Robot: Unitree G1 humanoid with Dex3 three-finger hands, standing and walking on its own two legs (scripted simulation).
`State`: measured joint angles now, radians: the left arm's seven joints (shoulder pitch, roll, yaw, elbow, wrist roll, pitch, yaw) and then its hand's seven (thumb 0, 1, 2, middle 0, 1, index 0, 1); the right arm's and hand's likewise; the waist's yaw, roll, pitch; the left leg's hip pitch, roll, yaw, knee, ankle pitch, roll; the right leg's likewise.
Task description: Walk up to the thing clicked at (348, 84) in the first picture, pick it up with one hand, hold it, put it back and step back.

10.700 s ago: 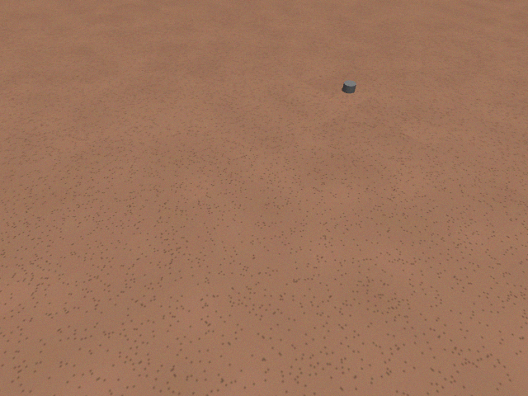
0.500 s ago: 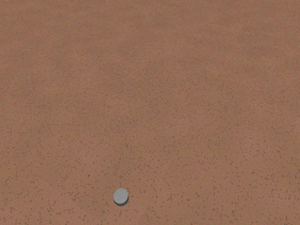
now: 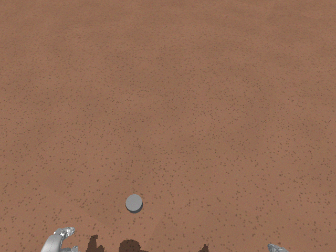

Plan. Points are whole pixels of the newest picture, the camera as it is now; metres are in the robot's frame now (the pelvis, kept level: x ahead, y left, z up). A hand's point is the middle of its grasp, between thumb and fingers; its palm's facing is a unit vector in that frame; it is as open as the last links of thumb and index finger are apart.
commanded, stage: rise first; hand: left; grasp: from above
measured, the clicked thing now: (134, 203) +0.43 +0.21 -0.74
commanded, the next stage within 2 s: none
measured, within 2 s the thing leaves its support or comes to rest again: neither
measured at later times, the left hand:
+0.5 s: hand out of the picture +0.15 +0.26 -0.22, palm faces -0.15 -0.88 -0.44, open 14.0 cm
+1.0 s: hand (90, 246) +0.18 +0.28 -0.34, palm faces -0.39 -0.66 -0.64, open 14.1 cm
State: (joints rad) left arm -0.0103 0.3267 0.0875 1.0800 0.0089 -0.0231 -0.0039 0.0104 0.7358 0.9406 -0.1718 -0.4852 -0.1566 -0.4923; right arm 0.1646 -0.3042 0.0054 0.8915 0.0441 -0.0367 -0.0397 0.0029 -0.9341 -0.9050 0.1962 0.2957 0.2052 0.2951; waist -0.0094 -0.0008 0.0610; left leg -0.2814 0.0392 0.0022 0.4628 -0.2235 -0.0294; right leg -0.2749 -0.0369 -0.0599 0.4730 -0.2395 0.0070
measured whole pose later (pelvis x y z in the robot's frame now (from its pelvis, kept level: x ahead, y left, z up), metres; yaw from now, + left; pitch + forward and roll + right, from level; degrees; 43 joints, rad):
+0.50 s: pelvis +0.00 +0.02 -0.07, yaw -2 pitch +15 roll -1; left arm 0.14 0.29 0.14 0.67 0.25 0.10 0.03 0.00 -0.50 0.99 -0.08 -1.06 -0.07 -1.06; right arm 0.21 -0.24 -0.05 0.62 0.00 -0.12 -0.02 0.01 -0.90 -0.90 0.20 0.30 0.21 0.29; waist -0.02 -0.01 -0.08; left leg -0.83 0.05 0.01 1.06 -0.49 -0.01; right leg -0.82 -0.04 -0.02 1.03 -0.48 0.03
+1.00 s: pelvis -0.03 +0.01 -0.19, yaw -1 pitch +29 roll -1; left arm 0.05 0.38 0.10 0.57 0.51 0.02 0.08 0.00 -0.52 0.97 -0.07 -1.08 -0.06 -1.08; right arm 0.09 -0.27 -0.04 0.58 0.00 -0.21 0.00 0.01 -0.88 -0.89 0.20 0.30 0.21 0.30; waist -0.03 0.00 -0.18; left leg -1.45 0.04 -0.03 1.60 -0.65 -0.02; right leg -1.43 -0.05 -0.03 1.58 -0.65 0.02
